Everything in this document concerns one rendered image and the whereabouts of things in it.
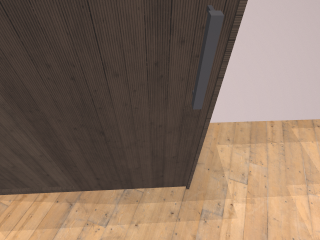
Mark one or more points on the handle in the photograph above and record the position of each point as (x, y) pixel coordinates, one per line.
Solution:
(210, 40)

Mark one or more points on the wardrobe door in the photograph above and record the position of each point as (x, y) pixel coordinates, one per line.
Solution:
(105, 86)
(23, 161)

